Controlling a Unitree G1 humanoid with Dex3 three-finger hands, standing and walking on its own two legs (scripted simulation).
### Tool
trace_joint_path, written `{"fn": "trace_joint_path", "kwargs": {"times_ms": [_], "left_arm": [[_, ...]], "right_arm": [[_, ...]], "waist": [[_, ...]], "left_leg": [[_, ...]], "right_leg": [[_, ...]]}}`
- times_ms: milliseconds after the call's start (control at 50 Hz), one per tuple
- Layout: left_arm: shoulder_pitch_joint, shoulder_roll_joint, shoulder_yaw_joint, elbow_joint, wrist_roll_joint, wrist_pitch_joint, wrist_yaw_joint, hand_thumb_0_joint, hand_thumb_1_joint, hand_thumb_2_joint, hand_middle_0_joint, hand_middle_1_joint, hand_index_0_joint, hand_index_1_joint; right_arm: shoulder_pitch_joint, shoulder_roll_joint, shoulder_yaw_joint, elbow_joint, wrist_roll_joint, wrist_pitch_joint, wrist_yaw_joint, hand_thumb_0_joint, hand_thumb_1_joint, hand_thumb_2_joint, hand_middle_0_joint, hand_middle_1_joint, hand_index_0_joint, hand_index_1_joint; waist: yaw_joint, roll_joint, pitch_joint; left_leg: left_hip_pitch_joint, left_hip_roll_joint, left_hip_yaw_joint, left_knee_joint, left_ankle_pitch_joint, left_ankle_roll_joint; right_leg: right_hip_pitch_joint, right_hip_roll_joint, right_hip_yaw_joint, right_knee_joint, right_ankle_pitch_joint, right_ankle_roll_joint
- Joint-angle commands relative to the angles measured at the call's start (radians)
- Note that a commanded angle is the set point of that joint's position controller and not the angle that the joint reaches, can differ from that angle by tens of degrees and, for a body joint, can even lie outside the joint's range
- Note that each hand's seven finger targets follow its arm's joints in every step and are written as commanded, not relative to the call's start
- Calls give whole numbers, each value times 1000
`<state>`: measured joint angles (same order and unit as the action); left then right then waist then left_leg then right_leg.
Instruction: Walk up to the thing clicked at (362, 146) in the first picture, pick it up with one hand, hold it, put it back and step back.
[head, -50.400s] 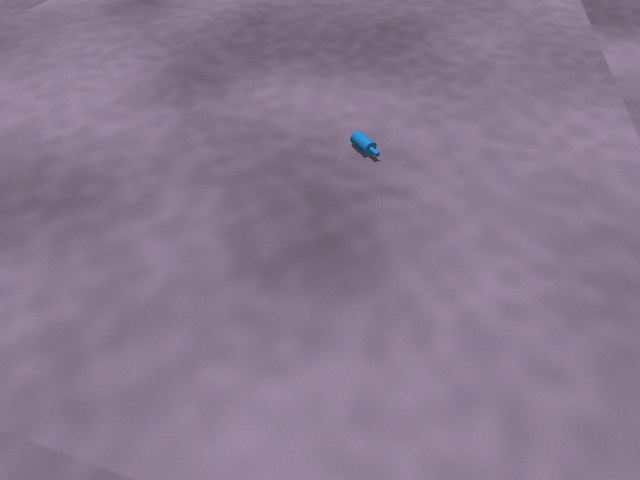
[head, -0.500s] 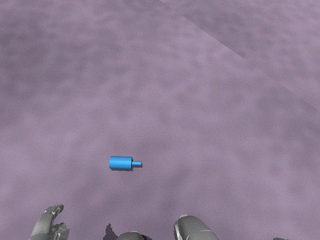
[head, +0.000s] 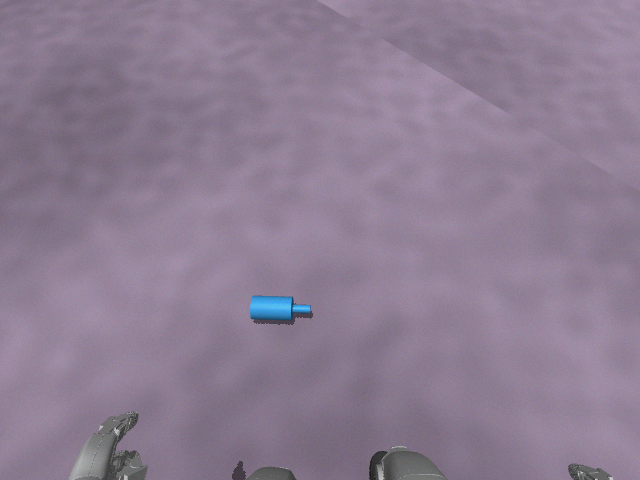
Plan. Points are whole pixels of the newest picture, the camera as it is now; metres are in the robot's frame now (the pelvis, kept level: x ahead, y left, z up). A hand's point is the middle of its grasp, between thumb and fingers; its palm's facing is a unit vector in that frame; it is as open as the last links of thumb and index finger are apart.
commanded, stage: step back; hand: left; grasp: from above
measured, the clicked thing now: (281, 308) +0.62 +0.16 -0.72
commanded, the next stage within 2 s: none
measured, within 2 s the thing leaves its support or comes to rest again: neither
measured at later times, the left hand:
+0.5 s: hand out of the picture -0.05 +0.26 -0.15, palm faces -0.10 -0.91 -0.40, open 7.4 cm
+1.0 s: hand out of the picture -0.17 +0.23 -0.15, palm faces +0.00 -0.94 -0.33, open 7.4 cm
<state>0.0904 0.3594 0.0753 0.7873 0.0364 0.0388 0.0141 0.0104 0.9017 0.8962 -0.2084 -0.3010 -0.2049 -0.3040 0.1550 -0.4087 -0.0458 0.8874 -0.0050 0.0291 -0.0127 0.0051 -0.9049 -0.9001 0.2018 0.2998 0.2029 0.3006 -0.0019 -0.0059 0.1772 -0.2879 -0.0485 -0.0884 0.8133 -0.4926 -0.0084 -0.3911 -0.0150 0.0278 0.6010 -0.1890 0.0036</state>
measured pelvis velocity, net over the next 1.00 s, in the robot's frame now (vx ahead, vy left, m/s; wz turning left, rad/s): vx -0.31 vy -0.03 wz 0.00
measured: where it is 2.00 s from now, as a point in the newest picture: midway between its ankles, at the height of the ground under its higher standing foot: outside the picture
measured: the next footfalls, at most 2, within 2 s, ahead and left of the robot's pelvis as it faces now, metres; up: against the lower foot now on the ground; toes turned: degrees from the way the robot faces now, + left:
left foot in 0.04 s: +0.00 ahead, +0.12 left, +0.00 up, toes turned -3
right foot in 0.48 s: -0.14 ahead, -0.14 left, +0.00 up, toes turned -3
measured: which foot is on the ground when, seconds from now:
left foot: up 0.00-0.02, down 0.04-0.50, up 0.52-0.82, down 0.84-1.00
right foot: down 0.00-0.06, up 0.08-0.46, down 0.48-0.86, up 0.88-1.00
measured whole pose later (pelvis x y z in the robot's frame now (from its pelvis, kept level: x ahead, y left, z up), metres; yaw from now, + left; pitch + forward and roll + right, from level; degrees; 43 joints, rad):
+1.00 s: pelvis -0.31 -0.03 +0.01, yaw +0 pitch -2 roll -1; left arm 0.11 0.38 0.09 0.77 0.02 0.09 0.00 0.01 0.91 0.90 -0.21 -0.30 -0.20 -0.30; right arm 0.20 -0.35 -0.03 0.87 -0.05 0.01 -0.02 0.01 -0.90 -0.90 0.21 0.30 0.21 0.30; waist -0.01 -0.05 0.17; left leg -0.30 0.00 -0.03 0.61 -0.27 0.03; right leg -0.51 0.12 0.14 1.21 -0.50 -0.01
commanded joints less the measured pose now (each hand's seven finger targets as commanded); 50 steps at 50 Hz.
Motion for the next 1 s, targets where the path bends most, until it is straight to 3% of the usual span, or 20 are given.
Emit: {"fn": "trace_joint_path", "kwargs": {"times_ms": [0,40,80,140,280,400,440,460,480,500,580,680,760,800,820,840,860,880,940,980], "left_arm": [[7,236,55,-88,-20,15,2,0,900,900,-200,-300,-200,-300],[56,154,39,-97,-24,20,4,0,900,900,-200,-300,-200,-300],[-59,243,72,-87,-2,17,23,0,900,900,-200,-300,-200,-300],[107,208,69,-34,-31,19,8,0,900,900,-200,-300,-200,-300],[75,198,68,-63,-12,9,2,0,900,900,-200,-300,-200,-300],[191,201,72,-13,-14,4,-17,0,900,900,-200,-300,-200,-300],[273,200,81,34,-6,-4,-19,0,900,900,-200,-300,-200,-300],[251,255,94,20,9,-9,-23,0,900,900,-200,-300,-200,-300],[204,341,114,-12,12,-11,-24,0,900,900,-200,-300,-200,-300],[123,419,121,-63,16,-5,-19,0,900,900,-200,-300,-200,-300],[-62,246,81,-101,9,-11,-4,0,900,900,-200,-300,-200,-300],[84,224,80,-108,16,-10,14,0,900,900,-200,-300,-200,-300],[70,236,74,-128,2,4,20,0,900,900,-200,-300,-200,-300],[36,232,62,-137,-11,23,8,0,900,900,-200,-300,-200,-300],[30,201,53,-151,-14,30,4,0,900,900,-200,-300,-200,-300],[42,158,44,-158,-22,30,2,0,900,900,-200,-300,-200,-300],[0,213,67,-156,-16,32,15,0,900,900,-200,-300,-200,-300],[-15,247,76,-142,-9,33,17,0,900,900,-200,-300,-200,-300],[70,217,78,-87,-24,37,3,0,900,900,-200,-300,-200,-300],[101,223,82,-68,-16,34,-2,0,900,900,-200,-300,-200,-300]], "right_arm": [[111,-134,-59,-40,-24,-34,-15,0,-900,-900,200,300,200,300],[45,-296,-95,-68,-56,-34,-11,0,-900,-900,200,300,200,300],[-17,-334,-104,-91,-40,-37,-12,0,-900,-900,200,300,200,300],[-134,-213,-64,-117,-37,-44,-21,0,-900,-900,200,300,200,300],[32,-216,-81,-118,-18,-41,-33,0,-900,-900,200,300,200,300],[-48,-257,-87,-161,-24,-21,-25,0,-900,-900,200,300,200,300],[-83,-239,-81,-167,-14,-7,-21,0,-900,-900,200,300,200,300],[-59,-200,-72,-169,-3,-3,-20,0,-900,-900,200,300,200,300],[-35,-139,-53,-181,0,-4,-27,0,-900,-900,200,300,200,300],[-75,-175,-72,-183,-3,-4,-48,0,-900,-900,200,300,200,300],[48,-170,-62,-96,7,-8,-31,0,-900,-900,200,300,200,300],[22,-146,-42,-119,-4,-36,-39,0,-900,-900,200,300,200,300],[88,-138,-47,-105,-18,-42,-33,0,-900,-900,200,300,200,300],[146,-141,-60,-71,-22,-44,-30,0,-900,-900,200,300,200,300],[154,-184,-76,-72,-35,-44,-32,0,-900,-900,200,300,200,300],[112,-288,-94,-86,-44,-41,-31,0,-900,-900,200,300,200,300],[65,-364,-105,-115,-38,-37,-27,0,-900,-900,200,300,200,300],[13,-359,-107,-127,-39,-45,-35,0,-900,-900,200,300,200,300],[-71,-225,-65,-144,-45,-49,-39,0,-900,-900,200,300,200,300],[-31,-213,-65,-137,-35,-47,-35,0,-900,-900,200,300,200,300]], "waist": [[-12,-138,-259],[15,215,-220],[-56,235,-123],[67,137,-148],[-40,158,-215],[4,224,-270],[48,173,-292],[34,44,-260],[27,-213,-202],[75,-304,-162],[-38,-144,-106],[53,-184,-215],[35,-207,-273],[-1,-129,-279],[0,-36,-272],[14,224,-235],[-27,233,-203],[-26,224,-160],[48,100,-167],[33,103,-182]], "left_leg": [[97,23,62,-458,346,10],[238,360,-398,-510,489,127],[-112,476,-496,-555,431,300],[87,263,-115,-424,663,173],[300,315,-146,-346,735,258],[128,300,-119,-315,536,215],[12,238,-64,-238,424,148],[-136,154,-32,-133,280,85],[-340,-21,30,34,-18,20],[-229,-35,-18,268,-158,-4],[-182,-86,-65,411,43,8],[-268,-29,-3,167,-45,-20],[-117,34,52,-191,39,6],[43,17,93,-444,331,21],[130,114,-61,-443,402,59],[180,334,-359,-469,556,155],[-23,468,-452,-485,525,303],[-131,505,-502,-503,516,339],[-17,305,-165,-405,661,233],[60,282,-144,-389,618,220]], "right_leg": [[224,-117,143,40,229,-118],[-181,132,68,304,-371,-32],[-43,99,193,590,-432,-12],[-160,145,213,690,-259,-24],[-143,91,138,462,-318,42],[125,22,19,38,-233,-1],[275,28,-1,-171,-52,-38],[307,-61,180,-195,-87,-74],[292,-234,426,-251,-89,-142],[9,-396,550,-314,-77,-308],[11,-163,164,-218,119,-172],[368,-209,183,-109,380,-220],[400,-232,177,-3,480,-203],[288,-175,119,76,337,-144],[124,-127,103,126,143,-90],[-113,48,-4,317,-255,-33],[-70,77,92,492,-463,-14],[-25,59,164,626,-466,-13],[-91,116,203,749,-311,-17],[-127,131,167,750,-286,3]]}}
